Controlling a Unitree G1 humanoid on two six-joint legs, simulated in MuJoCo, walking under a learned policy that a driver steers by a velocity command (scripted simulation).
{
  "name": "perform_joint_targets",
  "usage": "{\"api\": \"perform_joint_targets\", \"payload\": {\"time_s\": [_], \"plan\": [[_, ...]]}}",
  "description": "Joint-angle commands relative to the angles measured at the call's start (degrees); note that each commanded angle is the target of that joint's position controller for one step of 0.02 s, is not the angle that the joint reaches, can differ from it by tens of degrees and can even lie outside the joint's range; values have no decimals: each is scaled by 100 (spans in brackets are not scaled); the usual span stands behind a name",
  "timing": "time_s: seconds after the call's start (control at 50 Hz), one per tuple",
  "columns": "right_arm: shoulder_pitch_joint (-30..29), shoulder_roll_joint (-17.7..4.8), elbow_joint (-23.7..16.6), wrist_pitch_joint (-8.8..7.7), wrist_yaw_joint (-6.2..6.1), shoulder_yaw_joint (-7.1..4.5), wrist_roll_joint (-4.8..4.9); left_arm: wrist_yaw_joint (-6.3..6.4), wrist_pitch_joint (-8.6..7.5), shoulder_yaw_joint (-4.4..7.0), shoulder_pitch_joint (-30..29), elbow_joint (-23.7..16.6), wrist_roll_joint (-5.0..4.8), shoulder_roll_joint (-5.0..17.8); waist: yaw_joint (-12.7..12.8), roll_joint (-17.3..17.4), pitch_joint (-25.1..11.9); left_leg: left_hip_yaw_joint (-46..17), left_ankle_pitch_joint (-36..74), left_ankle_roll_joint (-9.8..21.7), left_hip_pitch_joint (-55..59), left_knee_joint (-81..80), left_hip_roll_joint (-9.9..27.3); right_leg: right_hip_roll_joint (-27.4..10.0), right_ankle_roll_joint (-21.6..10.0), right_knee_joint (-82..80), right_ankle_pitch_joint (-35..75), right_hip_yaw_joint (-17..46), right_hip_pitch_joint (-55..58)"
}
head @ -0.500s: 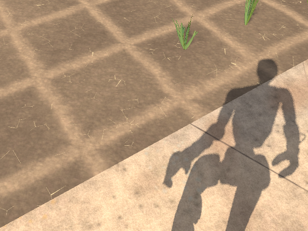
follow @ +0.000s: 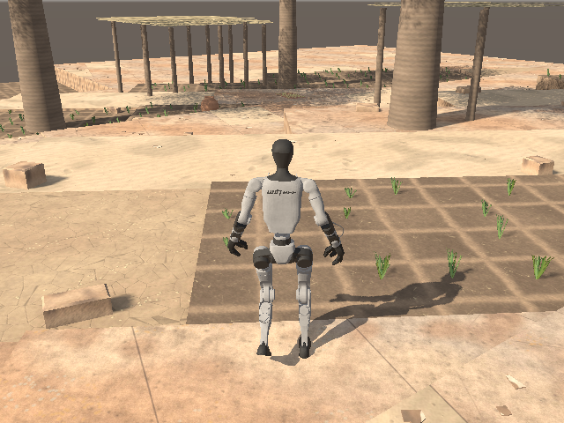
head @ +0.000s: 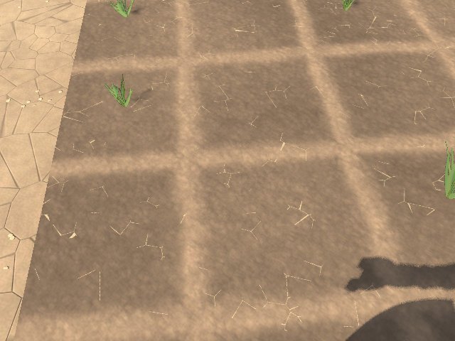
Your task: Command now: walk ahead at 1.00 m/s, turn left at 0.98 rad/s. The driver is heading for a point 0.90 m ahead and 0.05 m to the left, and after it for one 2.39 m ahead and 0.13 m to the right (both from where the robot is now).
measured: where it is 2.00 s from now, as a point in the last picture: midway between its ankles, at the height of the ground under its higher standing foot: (183, 174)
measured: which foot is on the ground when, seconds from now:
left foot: up 0.00-0.32, down 0.34-0.76, up 0.78-1.00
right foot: down 0.00-0.34, up 0.36-0.76, down 0.78-1.00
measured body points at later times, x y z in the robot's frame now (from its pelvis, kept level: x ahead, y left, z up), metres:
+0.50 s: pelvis +0.44 +0.07 +0.00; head +0.46 +0.07 +0.45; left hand +0.46 +0.35 -0.10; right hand +0.61 -0.16 -0.13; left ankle +0.43 +0.08 -0.73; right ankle +0.48 -0.10 -0.62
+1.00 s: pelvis +0.87 +0.16 +0.01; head +0.92 +0.17 +0.46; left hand +0.89 +0.45 -0.11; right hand +1.13 -0.05 -0.05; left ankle +0.93 +0.35 -0.65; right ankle +0.89 +0.13 -0.73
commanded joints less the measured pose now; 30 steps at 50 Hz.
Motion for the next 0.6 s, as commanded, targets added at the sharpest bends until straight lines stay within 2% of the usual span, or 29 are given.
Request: {"api": "perform_joint_targets", "payload": {"time_s": [0.02,0.06,0.12,0.18,0.2,0.22,0.24,0.26,0.28,0.3,0.32,0.34,0.36,0.38,0.4,0.42,0.44,0.46,0.48,0.52,0.56,0.6], "plan": [[-464,93,-744,105,196,131,-92,-42,-166,122,1014,230,-94,293,290,-719,-217,-181,203,-75,-2086,179,826,-1581,-667,-1921,-436,1874,1766],[-782,228,-985,192,250,204,-90,-126,-265,118,1094,405,-190,253,176,-702,-48,-77,451,-85,-2364,66,956,-1564,-562,-2113,472,1139,1652],[-1248,219,-1281,218,307,268,-45,-160,-359,130,840,469,-159,358,-27,-742,237,172,1354,-110,-2270,-632,936,-1307,-409,-2385,1594,-61,1264],[-1910,192,-1428,202,413,316,-45,-141,-370,169,1026,633,-144,523,99,-415,639,827,1929,48,-1873,-2111,742,-1031,-246,-2646,2326,-926,1346],[-2118,245,-1462,180,454,344,-48,-120,-362,182,1226,704,-145,603,187,-379,710,1112,1951,160,-1634,-2571,615,-1001,-150,-2608,3044,-1121,1494],[-2172,247,-1433,162,465,346,-43,-89,-343,197,1385,743,-143,706,207,-403,639,1396,1896,275,-1315,-2838,377,-983,-80,-2374,4448,-1264,1756],[-2068,212,-1374,150,444,332,-44,-42,-296,227,1515,752,-152,853,130,-548,469,1572,1724,367,-1048,-2977,145,-1035,-38,-1983,5852,-1321,2100],[-1795,138,-1289,139,404,301,-44,19,-225,272,1540,731,-160,1029,-77,-753,207,1622,1470,463,-730,-3079,-34,-1165,-5,-1460,6940,-1310,2400],[-1202,-14,-1121,122,349,231,-38,71,-122,317,1445,698,-145,1189,-442,-881,-146,1567,1173,570,-100,-3147,-199,-1312,-16,-592,7604,-1270,2485],[-177,-230,-825,104,278,108,-22,94,-15,364,1194,602,-122,1328,-955,-993,-614,1406,864,718,969,-3158,-337,-1460,-104,647,7888,-1153,2227],[1092,-499,-397,59,156,-74,-10,57,64,374,892,436,-104,1320,-1449,-843,-1109,983,720,928,2548,-3629,-375,-1445,-205,2423,6994,-1026,1363],[1088,-781,-268,132,-6,-297,172,-30,71,354,709,363,-118,1009,-1287,212,-1049,-57,470,1047,3695,-4131,98,-350,-89,4685,1642,-1007,-213],[394,-1510,-582,234,-9,-375,-112,-89,-31,177,1322,-316,-183,482,-225,1137,-1642,-3194,826,2075,5012,-4652,1725,208,166,6630,-1532,-322,-2458],[795,-1243,-730,271,-104,-374,-80,-83,-175,149,648,-497,-184,697,-735,-35,-2101,-4028,-33,2181,4925,-5588,1940,29,85,6594,-1007,658,-2910],[688,-928,-479,201,-173,-306,-31,-83,-236,96,544,-474,-218,615,-433,-459,-1052,-3687,-150,1906,3862,-6026,1948,-312,25,5911,-696,694,-2961],[519,-596,-344,90,-205,-202,-25,-73,-203,61,571,-381,-183,540,-67,-801,-387,-3068,175,1603,2756,-6109,1754,-600,-9,5215,-594,642,-2585],[246,-415,-368,-43,-236,-119,-66,-87,-95,15,694,-228,-96,428,188,-924,-192,-2513,555,1404,1943,-6117,1533,-727,-33,4914,-665,659,-2086],[124,-193,-352,-164,-247,-18,-42,-127,55,-6,902,-99,-44,369,389,-897,-75,-2090,906,1293,1241,-6259,1373,-839,1,4609,-692,677,-1597],[187,-71,-261,-266,-219,47,-12,-182,170,-11,923,-51,-52,305,465,-796,-9,-1734,1025,1202,838,-6399,1261,-916,31,4258,-758,689,-1376],[398,-179,-63,-410,-135,13,4,-270,241,-39,407,-188,-140,180,342,-540,345,-970,1446,986,686,-6748,1029,-955,-36,3489,-147,559,-1690],[542,-127,31,-496,-47,27,28,-318,217,-72,-234,-349,-244,101,118,-373,605,-205,2206,616,746,-6960,735,-866,-214,2447,838,447,-1786],[613,-91,66,-583,-23,66,64,-399,166,-85,-523,-369,-319,25,-10,-315,540,427,3033,262,900,-7120,601,-586,-404,1525,1883,175,-1369]]}}
Velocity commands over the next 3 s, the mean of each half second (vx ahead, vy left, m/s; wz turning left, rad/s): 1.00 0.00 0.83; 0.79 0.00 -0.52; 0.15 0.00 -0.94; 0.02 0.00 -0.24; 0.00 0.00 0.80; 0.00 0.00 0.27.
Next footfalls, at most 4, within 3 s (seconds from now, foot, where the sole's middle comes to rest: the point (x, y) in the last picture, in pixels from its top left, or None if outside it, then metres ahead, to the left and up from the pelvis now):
0.34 left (205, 340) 0.46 0.09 -0.76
0.78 right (195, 203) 0.93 0.13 -0.76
1.16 left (154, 146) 1.20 0.29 -0.76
1.58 right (216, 176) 1.04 0.06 -0.76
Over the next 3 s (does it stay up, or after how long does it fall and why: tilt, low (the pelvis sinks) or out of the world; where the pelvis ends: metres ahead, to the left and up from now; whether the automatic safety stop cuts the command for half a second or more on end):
stays up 1.07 0.20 0.01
